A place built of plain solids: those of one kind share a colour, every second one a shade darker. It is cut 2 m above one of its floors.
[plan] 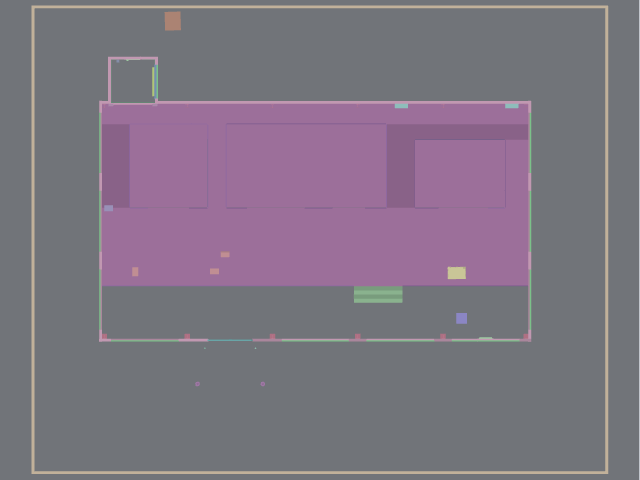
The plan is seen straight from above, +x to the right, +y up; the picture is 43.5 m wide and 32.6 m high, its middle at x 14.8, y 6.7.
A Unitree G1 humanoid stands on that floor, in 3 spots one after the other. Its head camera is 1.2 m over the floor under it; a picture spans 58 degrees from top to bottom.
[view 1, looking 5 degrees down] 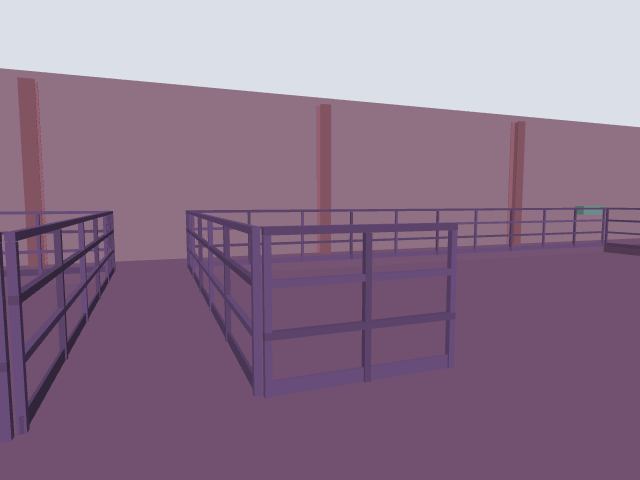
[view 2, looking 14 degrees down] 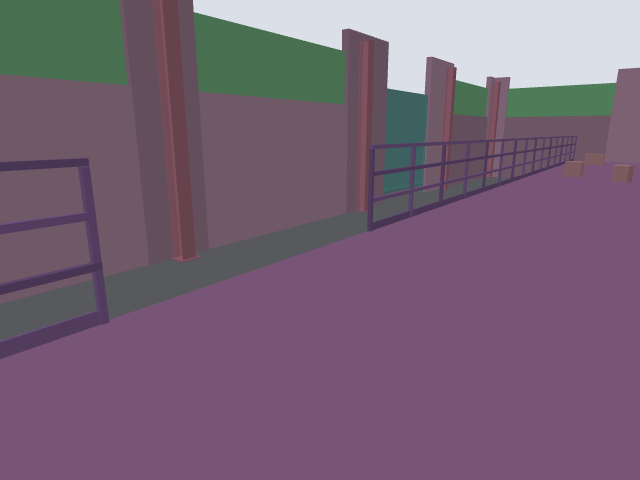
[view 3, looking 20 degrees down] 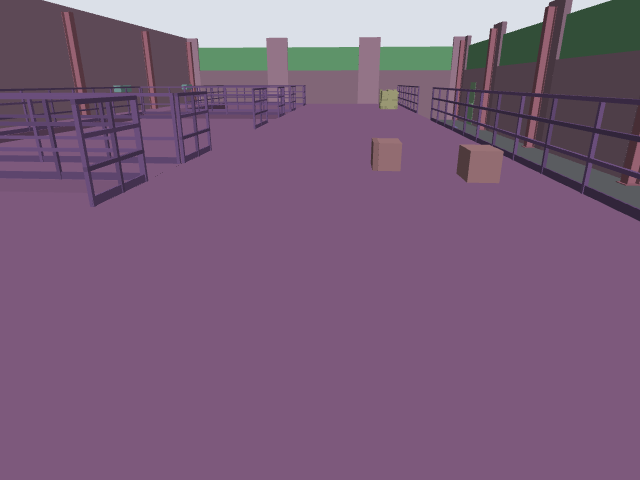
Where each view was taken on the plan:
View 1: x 7.85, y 6.35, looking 69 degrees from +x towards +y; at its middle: steel_column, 10.30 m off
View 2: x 21.65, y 6.25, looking -143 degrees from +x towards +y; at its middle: ground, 8.63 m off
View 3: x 1.80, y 6.25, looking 4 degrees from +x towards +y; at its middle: raised_floor_bank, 3.51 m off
